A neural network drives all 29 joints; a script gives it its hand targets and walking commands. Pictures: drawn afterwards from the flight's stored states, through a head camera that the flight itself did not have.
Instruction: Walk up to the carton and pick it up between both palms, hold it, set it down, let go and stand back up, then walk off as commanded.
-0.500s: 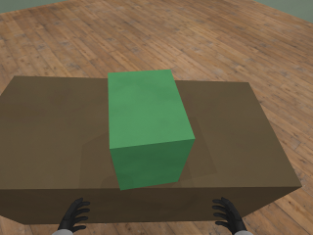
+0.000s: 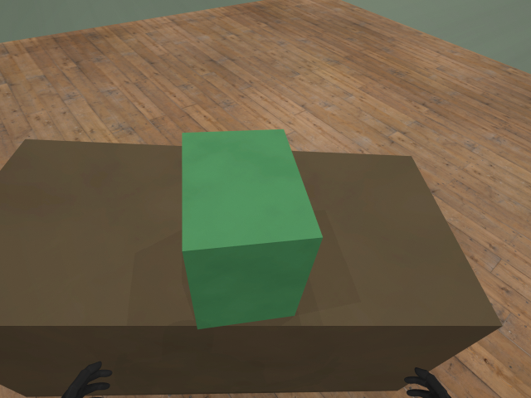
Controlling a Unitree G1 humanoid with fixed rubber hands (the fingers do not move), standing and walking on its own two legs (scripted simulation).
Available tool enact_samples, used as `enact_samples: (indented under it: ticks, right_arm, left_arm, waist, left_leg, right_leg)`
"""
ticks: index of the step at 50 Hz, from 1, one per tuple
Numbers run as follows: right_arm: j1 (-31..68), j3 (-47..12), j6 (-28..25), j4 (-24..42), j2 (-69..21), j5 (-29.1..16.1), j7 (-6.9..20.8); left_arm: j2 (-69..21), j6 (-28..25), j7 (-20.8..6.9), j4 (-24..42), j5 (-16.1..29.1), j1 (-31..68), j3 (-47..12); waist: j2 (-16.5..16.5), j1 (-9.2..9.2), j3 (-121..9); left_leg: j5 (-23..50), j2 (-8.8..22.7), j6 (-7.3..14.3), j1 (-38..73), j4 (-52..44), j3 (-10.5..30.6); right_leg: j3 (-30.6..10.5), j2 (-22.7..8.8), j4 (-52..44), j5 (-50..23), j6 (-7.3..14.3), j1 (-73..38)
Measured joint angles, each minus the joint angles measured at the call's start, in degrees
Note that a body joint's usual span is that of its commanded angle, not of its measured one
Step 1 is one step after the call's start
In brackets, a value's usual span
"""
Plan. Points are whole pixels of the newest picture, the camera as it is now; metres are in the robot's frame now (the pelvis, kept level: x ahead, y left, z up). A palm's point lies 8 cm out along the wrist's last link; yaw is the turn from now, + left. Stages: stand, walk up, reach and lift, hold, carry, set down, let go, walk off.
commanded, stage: stand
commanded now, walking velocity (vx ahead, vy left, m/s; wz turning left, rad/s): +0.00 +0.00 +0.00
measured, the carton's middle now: (240, 228) +0.43 +0.04 -0.04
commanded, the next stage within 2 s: none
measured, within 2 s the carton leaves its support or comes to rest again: neither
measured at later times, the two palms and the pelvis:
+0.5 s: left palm out of the picture +0.07 +0.31 -0.10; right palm out of the picture +0.07 -0.28 -0.10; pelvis -0.02 +0.01 +0.00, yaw +1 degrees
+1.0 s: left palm out of the picture +0.06 +0.32 -0.11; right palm out of the picture +0.08 -0.28 -0.10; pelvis -0.01 +0.02 +0.01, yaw +1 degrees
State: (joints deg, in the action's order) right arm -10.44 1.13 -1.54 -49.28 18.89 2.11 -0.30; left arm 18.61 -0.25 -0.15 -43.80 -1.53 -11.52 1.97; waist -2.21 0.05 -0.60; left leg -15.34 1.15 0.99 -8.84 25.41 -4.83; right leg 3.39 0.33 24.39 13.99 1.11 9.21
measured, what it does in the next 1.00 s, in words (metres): stands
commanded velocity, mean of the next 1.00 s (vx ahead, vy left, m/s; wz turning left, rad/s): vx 0.00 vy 0.00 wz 0.00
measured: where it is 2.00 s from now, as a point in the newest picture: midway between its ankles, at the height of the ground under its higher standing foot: outside the picture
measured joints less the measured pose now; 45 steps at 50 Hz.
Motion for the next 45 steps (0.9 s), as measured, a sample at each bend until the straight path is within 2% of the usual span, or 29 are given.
enact_samples:
  ticks: [10,19,34,45]
  right_arm:
    - [0.26,-0.59,0.62,-2.73,2.53,-0.44,0.62]
    - [0.42,-2.21,0.76,-6.4,0.73,-0.46,1.43]
    - [1.9,-1.73,0.69,-10.35,1.86,-0.67,1.14]
    - [3.21,-1.63,0.54,-11.8,1.71,-0.92,0.85]
  left_arm:
    - [1.48,-1.05,-0.18,-5.79,0.07,0.98,-1.21]
    - [2.05,-1.01,-0.23,-9.94,0.5,2.23,-2.33]
    - [3.27,-0.9,-0.07,-14.75,0.57,2.64,-2.59]
    - [2.82,-0.8,-0.25,-15.74,0.54,3.05,-3.0]
  waist:
    - [2.23,-0.5,1.54]
    - [1.56,-0.32,1.29]
    - [0.74,-0.19,2.23]
    - [1.0,0.08,2.3]
  left_leg:
    - [1.42,-0.58,0.55,0.15,-1.24,0.29]
    - [2.79,-1.19,0.78,1.63,-3.39,0.42]
    - [4.52,-1.97,1.31,1.93,-5.74,0.45]
    - [4.49,-2.18,1.42,2.85,-6.54,0.45]
  right_leg:
    - [0.31,-0.5,-1.79,-1.65,-0.45,-0.59]
    - [0.45,-0.99,-3.27,-2.57,-0.73,-1.87]
    - [0.47,-1.63,-5.15,-4.04,-1.24,-2.04]
    - [0.45,-1.78,-5.87,-3.98,-1.41,-2.94]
